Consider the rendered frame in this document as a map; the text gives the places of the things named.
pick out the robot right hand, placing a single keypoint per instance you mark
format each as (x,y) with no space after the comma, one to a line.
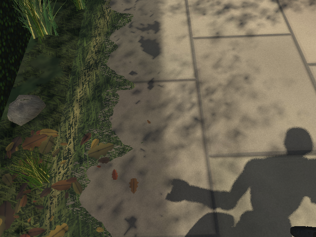
(303,231)

